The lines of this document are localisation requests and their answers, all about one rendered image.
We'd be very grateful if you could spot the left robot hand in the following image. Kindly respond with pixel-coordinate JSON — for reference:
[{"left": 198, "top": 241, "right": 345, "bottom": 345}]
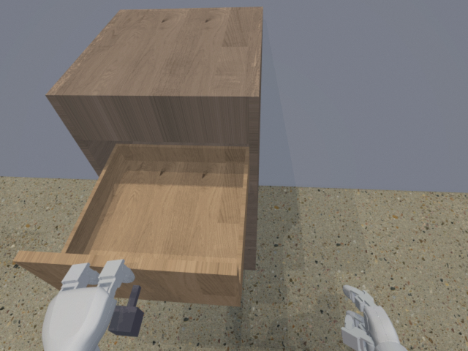
[{"left": 42, "top": 259, "right": 135, "bottom": 351}]

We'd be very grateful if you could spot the handle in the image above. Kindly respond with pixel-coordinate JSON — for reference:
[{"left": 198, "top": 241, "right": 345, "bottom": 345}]
[{"left": 108, "top": 285, "right": 144, "bottom": 337}]

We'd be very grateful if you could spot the cabinet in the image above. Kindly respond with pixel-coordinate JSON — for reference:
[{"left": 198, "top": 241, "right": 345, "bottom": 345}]
[{"left": 45, "top": 7, "right": 263, "bottom": 271}]

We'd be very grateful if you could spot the drawer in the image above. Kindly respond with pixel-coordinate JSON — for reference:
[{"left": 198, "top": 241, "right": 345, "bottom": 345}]
[{"left": 13, "top": 144, "right": 249, "bottom": 307}]

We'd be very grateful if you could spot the right robot hand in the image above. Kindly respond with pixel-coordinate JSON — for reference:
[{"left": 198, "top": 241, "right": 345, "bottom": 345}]
[{"left": 341, "top": 285, "right": 400, "bottom": 351}]

